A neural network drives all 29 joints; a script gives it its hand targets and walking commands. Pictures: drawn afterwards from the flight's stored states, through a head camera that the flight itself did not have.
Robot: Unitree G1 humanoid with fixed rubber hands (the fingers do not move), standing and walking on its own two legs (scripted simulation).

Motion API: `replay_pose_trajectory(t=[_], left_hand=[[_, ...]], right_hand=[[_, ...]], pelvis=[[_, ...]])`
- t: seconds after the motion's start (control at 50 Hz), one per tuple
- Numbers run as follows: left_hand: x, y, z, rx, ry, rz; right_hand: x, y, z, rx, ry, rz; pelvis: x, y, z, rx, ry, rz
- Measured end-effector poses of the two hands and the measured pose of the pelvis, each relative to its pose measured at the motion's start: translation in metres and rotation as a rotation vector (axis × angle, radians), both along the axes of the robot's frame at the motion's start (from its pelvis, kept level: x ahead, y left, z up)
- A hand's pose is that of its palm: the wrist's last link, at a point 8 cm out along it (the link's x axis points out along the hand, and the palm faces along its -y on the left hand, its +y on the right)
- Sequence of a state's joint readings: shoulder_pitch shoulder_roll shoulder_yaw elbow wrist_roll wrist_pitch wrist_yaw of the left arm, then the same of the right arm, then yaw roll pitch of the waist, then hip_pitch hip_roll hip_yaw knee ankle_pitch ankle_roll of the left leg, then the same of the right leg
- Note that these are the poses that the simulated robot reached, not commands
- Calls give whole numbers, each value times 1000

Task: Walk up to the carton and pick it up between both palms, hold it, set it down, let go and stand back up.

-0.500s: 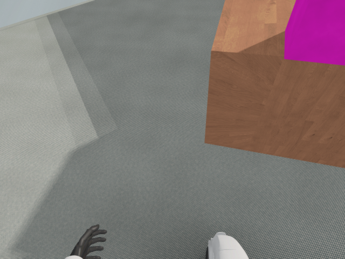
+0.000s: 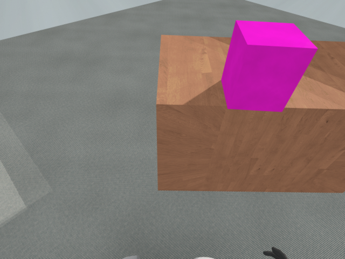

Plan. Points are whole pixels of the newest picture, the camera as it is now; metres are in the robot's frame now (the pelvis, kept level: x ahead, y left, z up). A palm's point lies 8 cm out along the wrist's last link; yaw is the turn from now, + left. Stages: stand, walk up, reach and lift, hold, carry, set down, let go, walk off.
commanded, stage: walk up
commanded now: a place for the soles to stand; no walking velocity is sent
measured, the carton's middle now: (259, 67) +0.75 -0.29 +0.08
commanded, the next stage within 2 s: none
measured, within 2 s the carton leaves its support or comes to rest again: neither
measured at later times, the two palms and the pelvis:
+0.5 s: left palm (148, 193) +0.31 +0.09 -0.09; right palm (322, 253) +0.18 -0.38 -0.13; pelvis +0.18 -0.12 +0.01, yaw -13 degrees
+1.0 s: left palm (157, 164) +0.43 +0.07 -0.11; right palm (305, 190) +0.34 -0.39 -0.10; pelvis +0.27 -0.13 +0.01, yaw -11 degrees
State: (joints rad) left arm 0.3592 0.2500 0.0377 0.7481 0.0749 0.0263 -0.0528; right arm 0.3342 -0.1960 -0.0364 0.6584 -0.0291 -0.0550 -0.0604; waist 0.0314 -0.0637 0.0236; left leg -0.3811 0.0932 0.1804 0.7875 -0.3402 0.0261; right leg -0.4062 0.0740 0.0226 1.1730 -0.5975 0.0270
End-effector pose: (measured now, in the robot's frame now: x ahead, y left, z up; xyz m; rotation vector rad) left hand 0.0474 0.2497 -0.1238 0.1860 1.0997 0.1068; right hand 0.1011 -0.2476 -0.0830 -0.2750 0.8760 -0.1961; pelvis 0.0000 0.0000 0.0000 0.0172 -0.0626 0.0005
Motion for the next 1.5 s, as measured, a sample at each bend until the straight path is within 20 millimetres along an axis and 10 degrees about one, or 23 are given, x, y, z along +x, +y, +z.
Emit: replay_pose_trajectory(t=[0.2, 0.4, 0.64, 0.78, 0.98, 1.2, 1.5], left_hand=[[158, -32, 41, 27, -99, -199], [271, -151, 26, 8, -151, -285], [248, -137, 42, 90, 8, -82], [294, -148, 14, 35, 25, -125], [378, -177, 9, 3, -73, -212], [382, -167, 38, 36, -142, -160], [359, -155, 13, 31, -6, -188]], right_hand=[[-75, -43, 0, 10, 270, -226], [10, -106, -52, 113, 298, -218], [181, -147, -2, 92, 88, -100], [236, -141, -3, 78, 51, -123], [244, -136, -13, 108, 71, -192], [237, -155, -11, 102, 84, -158], [201, -167, -2, -22, 213, -188]], pelvis=[[61, -29, 23, 3, 6, -102], [148, -102, -4, -3, 26, -209], [227, -137, 25, -19, 20, -221], [266, -133, 12, -45, 17, -205], [272, -132, 5, -24, 18, -199], [272, -139, 14, -37, 12, -151], [269, -147, 14, -43, 44, -116]])
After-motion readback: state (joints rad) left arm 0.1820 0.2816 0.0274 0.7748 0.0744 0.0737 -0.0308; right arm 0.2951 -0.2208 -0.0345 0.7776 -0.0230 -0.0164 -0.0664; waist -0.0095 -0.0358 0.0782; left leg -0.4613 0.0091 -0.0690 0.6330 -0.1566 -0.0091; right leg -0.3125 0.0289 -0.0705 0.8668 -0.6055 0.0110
